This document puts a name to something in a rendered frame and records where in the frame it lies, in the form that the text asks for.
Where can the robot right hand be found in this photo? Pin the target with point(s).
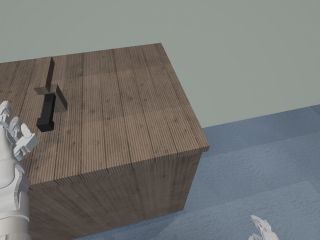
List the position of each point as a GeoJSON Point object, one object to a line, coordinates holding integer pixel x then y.
{"type": "Point", "coordinates": [264, 229]}

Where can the left robot forearm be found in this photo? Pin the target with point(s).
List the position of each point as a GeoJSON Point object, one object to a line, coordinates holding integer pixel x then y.
{"type": "Point", "coordinates": [14, 201]}

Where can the tap lever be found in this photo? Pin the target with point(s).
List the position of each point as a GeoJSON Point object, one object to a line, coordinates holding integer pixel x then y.
{"type": "Point", "coordinates": [45, 122]}

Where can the counter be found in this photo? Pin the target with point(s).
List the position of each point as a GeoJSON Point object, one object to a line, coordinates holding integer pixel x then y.
{"type": "Point", "coordinates": [125, 146]}

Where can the robot left hand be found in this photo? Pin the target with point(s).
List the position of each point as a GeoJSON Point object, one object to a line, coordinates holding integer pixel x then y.
{"type": "Point", "coordinates": [12, 145]}

